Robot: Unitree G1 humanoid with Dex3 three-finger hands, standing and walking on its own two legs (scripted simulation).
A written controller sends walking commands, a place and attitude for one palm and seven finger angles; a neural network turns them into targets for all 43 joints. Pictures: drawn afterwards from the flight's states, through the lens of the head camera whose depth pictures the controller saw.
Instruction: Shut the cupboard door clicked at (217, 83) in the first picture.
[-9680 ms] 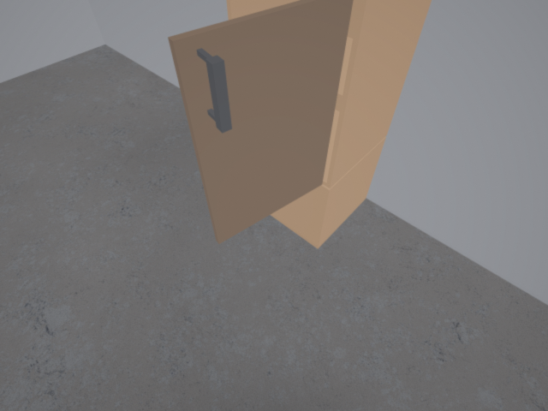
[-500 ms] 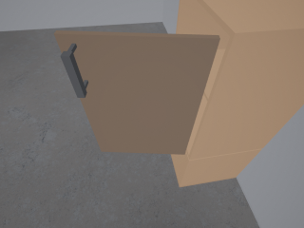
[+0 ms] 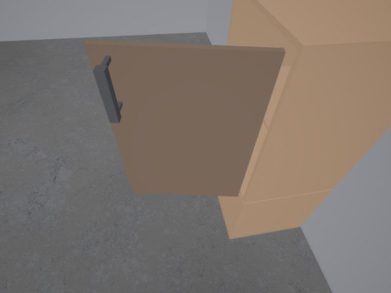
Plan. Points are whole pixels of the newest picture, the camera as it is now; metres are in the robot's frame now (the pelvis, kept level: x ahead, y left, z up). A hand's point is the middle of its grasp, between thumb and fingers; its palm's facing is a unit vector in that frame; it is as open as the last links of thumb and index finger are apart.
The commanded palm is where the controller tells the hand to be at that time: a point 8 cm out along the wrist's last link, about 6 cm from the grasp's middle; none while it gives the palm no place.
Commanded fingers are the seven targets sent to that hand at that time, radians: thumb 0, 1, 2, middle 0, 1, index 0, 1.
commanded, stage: look again from close up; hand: left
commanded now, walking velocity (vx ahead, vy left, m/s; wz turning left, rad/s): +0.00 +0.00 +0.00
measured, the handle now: (111, 90) +0.49 +0.22 +0.16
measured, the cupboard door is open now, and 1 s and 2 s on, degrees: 78 78 78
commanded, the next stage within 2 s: raise the hand and make a fist in 0.56 s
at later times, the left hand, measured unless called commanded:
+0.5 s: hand out of the picture +0.01 +0.16 -0.17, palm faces -0.01 -0.98 -0.20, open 7.4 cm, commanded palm none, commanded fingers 0.00 0.90 0.90 -0.20 -0.30 -0.20 -0.30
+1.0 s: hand (131, 266) +0.17 +0.13 -0.01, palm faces +0.01 -1.00 -0.03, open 6.6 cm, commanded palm +0.12 +0.20 -0.02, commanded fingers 0.00 0.90 0.90 -0.51 -0.64 -0.51 -0.64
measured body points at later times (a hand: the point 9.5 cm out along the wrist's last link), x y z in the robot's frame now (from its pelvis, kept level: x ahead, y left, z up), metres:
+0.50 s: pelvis +0.00 -0.02 +0.00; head +0.01 -0.02 +0.45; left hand +0.01 +0.21 -0.15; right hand +0.00 -0.24 -0.16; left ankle +0.00 +0.06 -0.74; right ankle +0.03 -0.17 -0.74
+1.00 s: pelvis -0.02 -0.06 -0.06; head +0.01 -0.05 +0.39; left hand +0.17 +0.19 +0.00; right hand +0.20 -0.31 -0.09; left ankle +0.00 +0.06 -0.74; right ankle +0.03 -0.17 -0.74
